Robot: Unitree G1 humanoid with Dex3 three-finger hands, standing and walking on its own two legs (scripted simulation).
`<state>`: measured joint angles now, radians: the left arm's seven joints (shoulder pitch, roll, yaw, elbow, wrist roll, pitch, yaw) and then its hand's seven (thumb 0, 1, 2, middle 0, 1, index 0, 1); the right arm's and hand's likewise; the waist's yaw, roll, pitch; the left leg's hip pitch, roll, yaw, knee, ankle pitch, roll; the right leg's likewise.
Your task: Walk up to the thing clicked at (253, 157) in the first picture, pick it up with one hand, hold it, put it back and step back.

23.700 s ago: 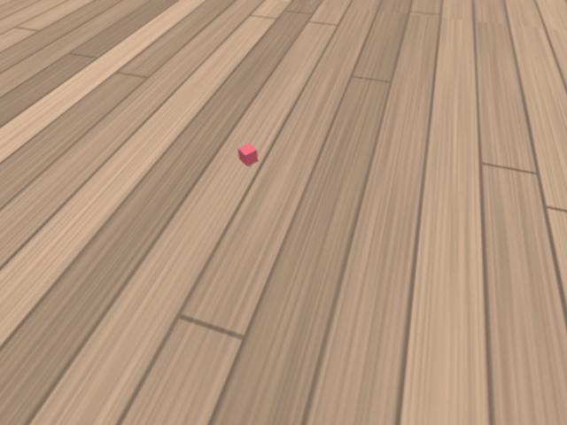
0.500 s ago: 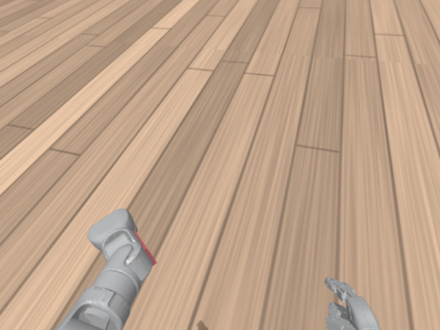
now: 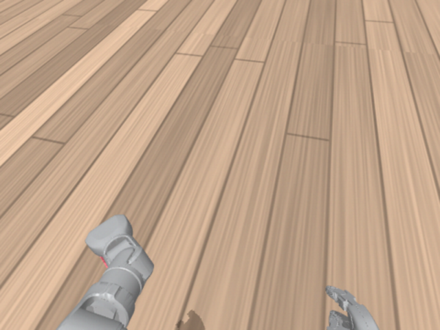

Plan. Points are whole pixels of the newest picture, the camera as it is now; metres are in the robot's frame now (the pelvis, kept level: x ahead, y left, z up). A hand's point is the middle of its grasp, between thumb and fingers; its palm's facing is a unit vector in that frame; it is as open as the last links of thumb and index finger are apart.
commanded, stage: crouch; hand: left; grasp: from above
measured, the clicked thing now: (125, 259) +0.29 +0.23 -0.11
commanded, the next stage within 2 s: lower in 1.56 s
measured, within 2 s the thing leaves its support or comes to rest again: neither
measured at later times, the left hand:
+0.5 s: hand (152, 260) +0.36 +0.22 -0.31, palm faces -0.30 -0.27 -0.92, open 9.9 cm
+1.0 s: hand (163, 272) +0.38 +0.23 -0.49, palm faces -0.33 -0.28 -0.90, open 9.9 cm
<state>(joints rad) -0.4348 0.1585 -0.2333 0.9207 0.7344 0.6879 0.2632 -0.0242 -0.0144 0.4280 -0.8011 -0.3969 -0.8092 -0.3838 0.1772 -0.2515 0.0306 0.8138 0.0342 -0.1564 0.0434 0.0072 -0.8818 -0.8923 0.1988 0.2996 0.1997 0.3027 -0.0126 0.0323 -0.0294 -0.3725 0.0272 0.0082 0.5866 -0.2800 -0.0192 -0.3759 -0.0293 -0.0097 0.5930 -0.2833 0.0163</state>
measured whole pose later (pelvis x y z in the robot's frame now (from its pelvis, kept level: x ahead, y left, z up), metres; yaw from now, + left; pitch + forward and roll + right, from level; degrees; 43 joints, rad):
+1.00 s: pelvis -0.08 +0.01 -0.34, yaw -3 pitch +37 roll -4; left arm -0.98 0.46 0.17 1.48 0.85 0.33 0.51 -0.04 -0.01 0.44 -0.79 -0.41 -0.79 -0.41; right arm 0.16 -0.26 0.03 0.88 -0.12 -0.22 0.15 0.00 -0.91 -0.90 0.20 0.30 0.20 0.30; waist -0.23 0.06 -0.16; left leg -2.07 0.03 -0.09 2.09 -0.67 -0.03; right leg -2.04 -0.01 -0.03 2.04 -0.65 0.02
